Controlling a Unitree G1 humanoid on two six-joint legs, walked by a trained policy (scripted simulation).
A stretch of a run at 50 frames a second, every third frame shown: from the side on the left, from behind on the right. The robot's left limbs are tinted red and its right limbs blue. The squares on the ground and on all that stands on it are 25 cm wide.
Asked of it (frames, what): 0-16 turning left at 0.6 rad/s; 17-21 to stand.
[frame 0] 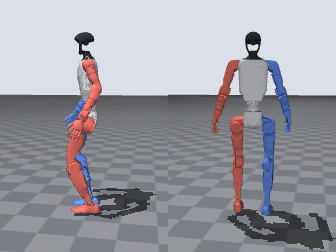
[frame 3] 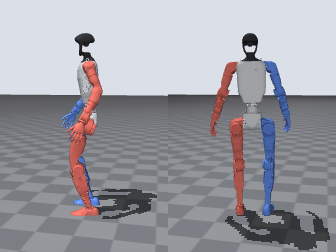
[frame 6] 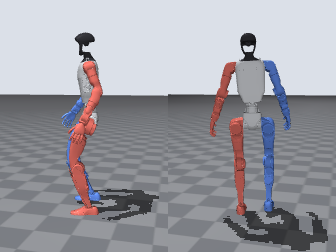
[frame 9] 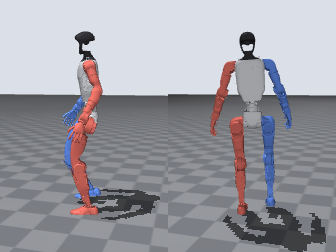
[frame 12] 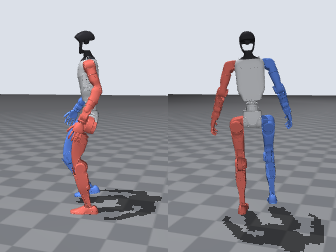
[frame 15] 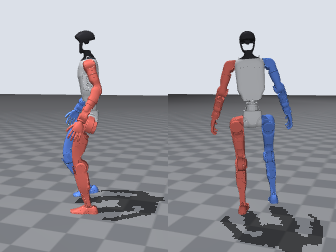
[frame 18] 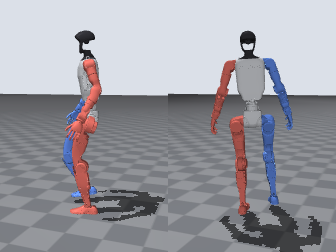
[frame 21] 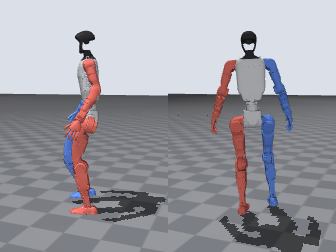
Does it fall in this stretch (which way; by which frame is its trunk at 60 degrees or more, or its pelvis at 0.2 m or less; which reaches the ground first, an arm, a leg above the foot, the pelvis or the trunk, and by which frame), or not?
no
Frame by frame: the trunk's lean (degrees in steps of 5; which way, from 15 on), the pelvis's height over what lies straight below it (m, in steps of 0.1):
0: 5, 0.8
3: 5, 0.8
6: 5, 0.8
9: 5, 0.8
12: 5, 0.8
15: 5, 0.8
18: 5, 0.8
21: 5, 0.8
